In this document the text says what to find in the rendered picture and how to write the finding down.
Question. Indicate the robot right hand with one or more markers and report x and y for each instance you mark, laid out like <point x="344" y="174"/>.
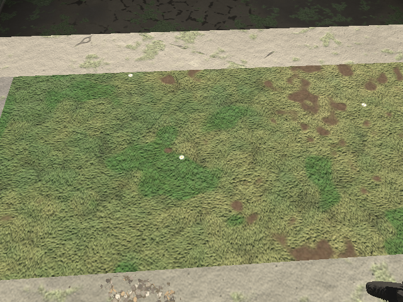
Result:
<point x="391" y="291"/>

